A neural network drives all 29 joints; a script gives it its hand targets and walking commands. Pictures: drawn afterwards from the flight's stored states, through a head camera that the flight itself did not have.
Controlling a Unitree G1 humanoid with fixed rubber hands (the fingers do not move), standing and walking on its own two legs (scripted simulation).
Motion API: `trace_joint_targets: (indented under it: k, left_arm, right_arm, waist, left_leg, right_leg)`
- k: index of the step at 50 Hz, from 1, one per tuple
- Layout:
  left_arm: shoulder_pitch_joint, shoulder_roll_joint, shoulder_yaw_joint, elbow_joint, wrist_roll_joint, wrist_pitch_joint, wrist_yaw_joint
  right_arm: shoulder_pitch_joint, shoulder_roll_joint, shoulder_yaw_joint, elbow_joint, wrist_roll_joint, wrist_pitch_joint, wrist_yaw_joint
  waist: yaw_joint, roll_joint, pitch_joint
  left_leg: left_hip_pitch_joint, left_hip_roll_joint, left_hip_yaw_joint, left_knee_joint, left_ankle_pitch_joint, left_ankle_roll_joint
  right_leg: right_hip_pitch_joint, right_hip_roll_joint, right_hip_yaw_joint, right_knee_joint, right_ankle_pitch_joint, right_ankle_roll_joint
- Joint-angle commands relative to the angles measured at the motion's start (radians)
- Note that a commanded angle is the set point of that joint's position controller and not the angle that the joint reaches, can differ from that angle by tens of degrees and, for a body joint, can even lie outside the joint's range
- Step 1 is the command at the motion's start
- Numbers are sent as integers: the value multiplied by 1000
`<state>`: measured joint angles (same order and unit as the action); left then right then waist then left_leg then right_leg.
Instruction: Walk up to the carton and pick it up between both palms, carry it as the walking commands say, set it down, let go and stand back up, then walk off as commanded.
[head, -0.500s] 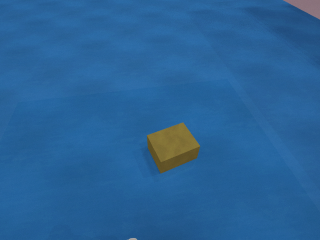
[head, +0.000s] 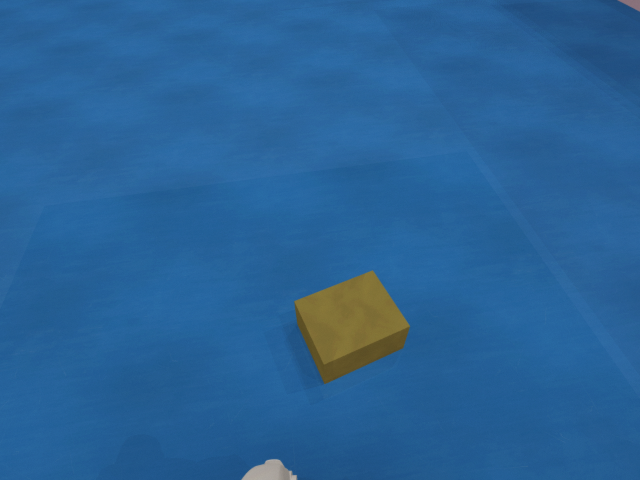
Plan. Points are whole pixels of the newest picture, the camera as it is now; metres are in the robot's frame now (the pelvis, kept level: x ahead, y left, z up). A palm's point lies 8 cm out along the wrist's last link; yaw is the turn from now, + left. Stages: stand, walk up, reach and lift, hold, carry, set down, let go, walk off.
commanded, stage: walk up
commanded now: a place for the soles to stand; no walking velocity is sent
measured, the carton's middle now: (349, 325) +0.68 -0.03 -0.67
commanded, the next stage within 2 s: none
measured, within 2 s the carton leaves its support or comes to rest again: neither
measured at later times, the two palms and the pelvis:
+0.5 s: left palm (136, 411) +0.23 +0.30 -0.10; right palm out of the picture +0.14 -0.32 -0.12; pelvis +0.10 -0.01 -0.01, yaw -2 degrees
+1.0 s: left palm (122, 422) +0.21 +0.30 -0.08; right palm (582, 442) +0.21 -0.31 -0.09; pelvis +0.12 +0.00 +0.03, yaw +1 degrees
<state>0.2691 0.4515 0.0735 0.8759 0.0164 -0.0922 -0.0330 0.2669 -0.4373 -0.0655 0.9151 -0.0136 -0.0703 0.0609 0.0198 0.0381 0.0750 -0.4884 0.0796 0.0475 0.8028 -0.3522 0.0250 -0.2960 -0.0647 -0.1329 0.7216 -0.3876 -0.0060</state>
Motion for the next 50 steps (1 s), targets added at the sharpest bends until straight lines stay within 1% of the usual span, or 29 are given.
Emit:
trace_joint_targets:
  k: [1,2,3,4,5,6,7,8,10,11,12,13,14,15,16,17,18,19,20,21,22,23,25,27,28,30,33,42,50]
  left_arm:
    - [-86,237,45,-83,-2,-2,5]
    - [-86,173,21,-86,-2,4,8]
    - [-102,114,7,-109,-23,6,6]
    - [-98,166,23,-98,-21,10,23]
    - [-95,205,30,-79,-19,13,31]
    - [-78,203,32,-63,-19,9,31]
    - [-47,200,31,-43,-15,6,31]
    - [-24,191,30,-30,-11,5,26]
    - [-5,153,32,-16,-4,10,19]
    - [10,142,35,-2,-5,10,20]
    - [29,128,37,13,-6,12,24]
    - [45,121,38,28,-1,12,29]
    - [38,146,45,29,8,10,34]
    - [31,192,53,26,13,6,39]
    - [-14,260,54,12,5,0,40]
    - [-54,264,49,18,-1,5,38]
    - [-92,263,45,23,-4,9,43]
    - [-131,249,36,21,-4,17,48]
    - [-162,216,23,26,-5,25,46]
    - [-196,174,11,25,-7,30,41]
    - [-201,150,5,35,-13,31,38]
    - [-197,147,6,53,-16,31,38]
    - [-208,162,11,87,-17,29,41]
    - [-222,166,6,111,-16,29,44]
    - [-236,166,2,117,-17,30,45]
    - [-268,160,-2,128,-14,35,46]
    - [-295,141,-11,142,-15,40,43]
    - [-332,127,-15,177,-10,47,33]
    - [-316,118,-16,196,-9,46,27]
  right_arm:
    - [105,-194,-67,-31,1,-30,-8]
    - [183,-230,-81,-7,-3,-35,-21]
    - [239,-337,-109,-23,-7,-45,-37]
    - [241,-364,-114,-52,3,-44,-43]
    - [184,-327,-104,-69,13,-40,-49]
    - [151,-307,-93,-76,15,-36,-54]
    - [111,-282,-83,-88,13,-34,-58]
    - [86,-273,-78,-94,10,-32,-60]
    - [65,-272,-70,-92,-1,-29,-62]
    - [23,-265,-59,-97,2,-26,-63]
    - [-11,-248,-47,-99,10,-20,-63]
    - [-36,-233,-35,-96,17,-12,-63]
    - [-40,-197,-19,-95,23,-4,-63]
    - [-15,-145,-1,-92,28,3,-65]
    - [-39,-136,2,-89,27,11,-71]
    - [-50,-194,-13,-56,29,20,-78]
    - [-34,-200,-11,-23,28,16,-80]
    - [-12,-190,-8,3,25,11,-82]
    - [9,-196,-9,39,21,1,-85]
    - [14,-213,-9,59,13,-11,-83]
    - [-35,-229,-8,60,11,-18,-79]
    - [-75,-233,-5,60,11,-20,-78]
    - [-99,-206,7,80,23,-13,-80]
    - [-106,-175,19,106,23,-5,-82]
    - [-107,-172,19,116,23,-2,-83]
    - [-113,-163,21,137,20,2,-81]
    - [-151,-162,23,150,17,3,-77]
    - [-209,-146,32,173,12,14,-68]
    - [-228,-143,36,178,13,17,-65]
  waist:
    - [-79,-167,-68]
    - [-129,-10,-89]
    - [-169,289,-86]
    - [-161,180,-120]
    - [-119,36,-101]
    - [-94,21,-79]
    - [-65,33,-70]
    - [-59,82,-68]
    - [-51,126,-69]
    - [-31,140,-79]
    - [-7,123,-91]
    - [16,106,-113]
    - [25,71,-121]
    - [22,-81,-137]
    - [15,-204,-164]
    - [10,-181,-147]
    - [1,-184,-129]
    - [-19,-199,-123]
    - [-38,-169,-113]
    - [-44,-116,-125]
    - [-22,-24,-124]
    - [-7,-9,-131]
    - [-1,-54,-165]
    - [-10,-55,-174]
    - [-14,-58,-179]
    - [-20,-73,-176]
    - [-16,-59,-165]
    - [-19,-42,-134]
    - [-17,-41,-121]
  left_leg:
    - [299,-58,65,-143,66,20]
    - [457,-67,8,-204,-18,46]
    - [566,192,-519,-456,-281,145]
    - [527,344,-742,-523,-197,266]
    - [462,347,-674,-474,-82,293]
    - [409,333,-575,-439,2,298]
    - [364,305,-459,-413,53,288]
    - [293,278,-349,-395,157,268]
    - [189,263,-245,-353,421,251]
    - [131,249,-199,-321,503,238]
    - [82,228,-159,-274,539,215]
    - [42,197,-118,-208,477,177]
    - [-16,154,-89,-154,329,116]
    - [-74,89,-24,-26,167,56]
    - [-65,-19,15,101,-90,9]
    - [-24,-16,-23,138,-225,11]
    - [-17,-14,-36,102,-200,15]
    - [27,-13,-31,12,-138,18]
    - [113,-5,-39,-87,12,23]
    - [175,22,-102,-157,107,37]
    - [163,69,-186,-203,180,58]
    - [141,98,-210,-218,246,75]
    - [133,66,-152,-177,346,60]
    - [175,29,-94,-155,363,32]
    - [188,25,-94,-162,351,29]
    - [212,27,-96,-199,327,31]
    - [234,36,-105,-249,321,35]
    - [268,39,-109,-377,255,21]
    - [296,47,-125,-452,273,14]
  right_leg:
    - [-209,-201,170,-188,-106,-175]
    - [-331,-145,105,20,-73,-131]
    - [-564,18,-3,391,-53,-46]
    - [-573,33,152,516,-131,-31]
    - [-537,-3,217,563,-114,-24]
    - [-514,-38,220,520,-99,-22]
    - [-484,-67,201,445,-93,-25]
    - [-404,-77,173,354,-110,-28]
    - [-252,-42,114,240,-84,-25]
    - [-159,-23,95,180,-37,-30]
    - [-67,4,78,98,32,-38]
    - [32,31,63,-8,130,-49]
    - [101,41,96,-65,187,-66]
    - [130,-87,294,-182,197,-102]
    - [47,-296,579,-309,102,-210]
    - [17,-316,586,-307,82,-262]
    - [19,-290,530,-261,134,-263]
    - [-10,-259,452,-223,138,-239]
    - [-80,-215,377,-195,154,-183]
    - [-118,-149,275,-129,186,-125]
    - [-97,-78,193,-68,210,-80]
    - [-34,-39,149,-36,233,-55]
    - [82,-67,171,-78,349,-72]
    - [90,-127,218,-122,421,-103]
    - [92,-133,218,-137,437,-107]
    - [87,-136,200,-156,385,-95]
    - [92,-115,168,-188,331,-70]
    - [137,-116,152,-325,214,-39]
    - [181,-104,125,-396,228,-19]
